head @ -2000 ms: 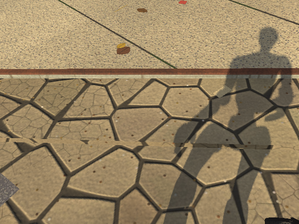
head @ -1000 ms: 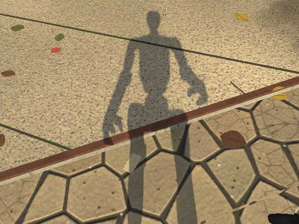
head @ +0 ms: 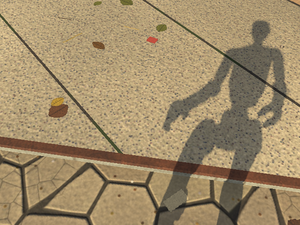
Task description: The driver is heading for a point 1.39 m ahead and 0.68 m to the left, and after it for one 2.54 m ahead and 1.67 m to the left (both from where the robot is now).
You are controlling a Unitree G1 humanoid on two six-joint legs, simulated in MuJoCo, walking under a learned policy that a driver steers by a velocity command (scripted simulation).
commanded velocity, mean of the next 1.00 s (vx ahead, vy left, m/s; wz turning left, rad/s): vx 0.00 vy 0.00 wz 0.59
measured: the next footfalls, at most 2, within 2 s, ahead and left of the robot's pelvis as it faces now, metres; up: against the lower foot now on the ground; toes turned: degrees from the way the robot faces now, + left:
right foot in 0.36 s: +0.10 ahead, -0.13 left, +0.02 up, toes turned +22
left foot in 0.78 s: -0.04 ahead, +0.11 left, +0.00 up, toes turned +29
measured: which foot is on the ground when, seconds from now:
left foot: down 0.00-0.48, up 0.50-0.76, down 0.78-1.00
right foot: up 0.00-0.34, down 0.36-0.78, up 0.80-1.00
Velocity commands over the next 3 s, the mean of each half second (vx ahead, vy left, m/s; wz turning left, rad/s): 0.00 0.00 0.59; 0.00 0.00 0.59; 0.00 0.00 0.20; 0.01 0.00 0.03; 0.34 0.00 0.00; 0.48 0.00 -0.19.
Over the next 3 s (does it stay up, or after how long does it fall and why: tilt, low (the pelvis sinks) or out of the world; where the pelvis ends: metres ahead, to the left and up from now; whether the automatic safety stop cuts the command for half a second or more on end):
stays up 0.26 0.25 0.03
